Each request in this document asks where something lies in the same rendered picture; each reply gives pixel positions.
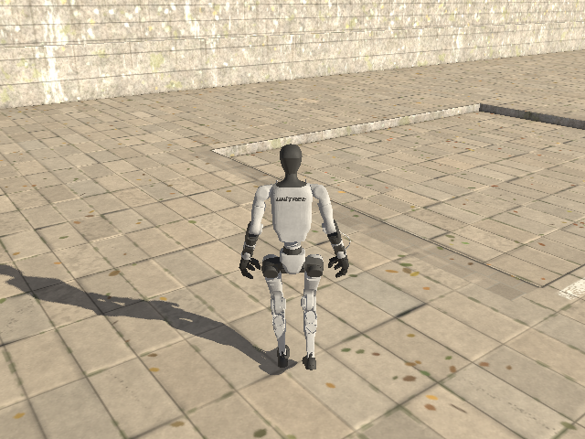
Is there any robot left hand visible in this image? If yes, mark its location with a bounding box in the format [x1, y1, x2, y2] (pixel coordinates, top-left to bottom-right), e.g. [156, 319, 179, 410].
[239, 257, 261, 279]

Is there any left robot forearm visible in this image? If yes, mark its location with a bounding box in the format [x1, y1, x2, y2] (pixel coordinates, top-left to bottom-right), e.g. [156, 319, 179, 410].
[241, 221, 259, 260]

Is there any right robot forearm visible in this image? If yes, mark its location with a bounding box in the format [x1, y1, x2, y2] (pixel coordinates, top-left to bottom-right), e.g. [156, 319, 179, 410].
[327, 220, 346, 259]

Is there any robot right hand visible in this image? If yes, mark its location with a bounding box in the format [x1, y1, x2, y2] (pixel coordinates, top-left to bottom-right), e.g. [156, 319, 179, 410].
[328, 255, 349, 278]

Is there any robot right shin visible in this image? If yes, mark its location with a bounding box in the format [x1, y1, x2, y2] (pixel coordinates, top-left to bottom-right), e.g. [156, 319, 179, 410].
[303, 296, 317, 358]

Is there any robot left upper arm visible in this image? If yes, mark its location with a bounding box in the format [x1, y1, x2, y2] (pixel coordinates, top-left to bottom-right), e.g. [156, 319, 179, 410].
[249, 184, 272, 235]

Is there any robot right upper arm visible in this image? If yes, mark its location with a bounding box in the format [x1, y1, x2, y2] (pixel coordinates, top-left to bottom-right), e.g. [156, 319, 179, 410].
[310, 184, 336, 234]

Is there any left robot thigh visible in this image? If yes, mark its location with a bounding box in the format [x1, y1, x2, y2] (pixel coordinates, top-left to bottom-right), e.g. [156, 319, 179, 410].
[261, 254, 286, 314]

